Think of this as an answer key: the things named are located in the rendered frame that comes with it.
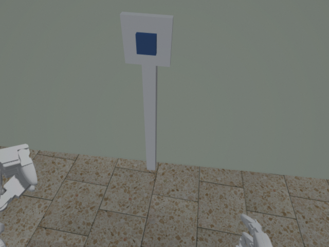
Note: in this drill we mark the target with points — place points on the button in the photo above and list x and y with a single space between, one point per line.
146 43

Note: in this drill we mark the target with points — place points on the left robot hand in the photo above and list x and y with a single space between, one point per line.
16 163

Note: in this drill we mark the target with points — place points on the panel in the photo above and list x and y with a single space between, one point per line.
162 25

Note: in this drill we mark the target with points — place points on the right robot hand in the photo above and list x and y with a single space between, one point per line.
259 239

